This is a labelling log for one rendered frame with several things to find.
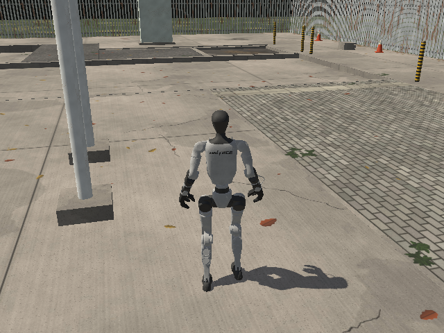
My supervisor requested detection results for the left robot forearm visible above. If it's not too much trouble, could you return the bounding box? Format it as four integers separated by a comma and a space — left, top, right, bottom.
180, 170, 195, 196

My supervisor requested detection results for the robot right hand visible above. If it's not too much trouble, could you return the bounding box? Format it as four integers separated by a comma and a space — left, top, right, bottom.
248, 189, 264, 203

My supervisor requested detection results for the right robot forearm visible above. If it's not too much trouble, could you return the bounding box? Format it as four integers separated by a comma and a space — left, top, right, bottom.
249, 167, 262, 191

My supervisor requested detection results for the robot right thigh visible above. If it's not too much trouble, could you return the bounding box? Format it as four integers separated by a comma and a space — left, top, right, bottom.
229, 193, 246, 237

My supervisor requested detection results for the left robot shin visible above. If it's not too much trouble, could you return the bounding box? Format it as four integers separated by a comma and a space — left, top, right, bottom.
201, 234, 212, 282

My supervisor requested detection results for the robot left hand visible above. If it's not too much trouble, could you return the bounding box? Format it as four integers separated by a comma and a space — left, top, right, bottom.
179, 193, 195, 209

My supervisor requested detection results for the right robot upper arm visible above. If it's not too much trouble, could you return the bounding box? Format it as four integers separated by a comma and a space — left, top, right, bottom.
235, 140, 255, 178

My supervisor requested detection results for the left robot upper arm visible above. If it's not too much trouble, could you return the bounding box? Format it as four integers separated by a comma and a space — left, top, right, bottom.
188, 141, 207, 180

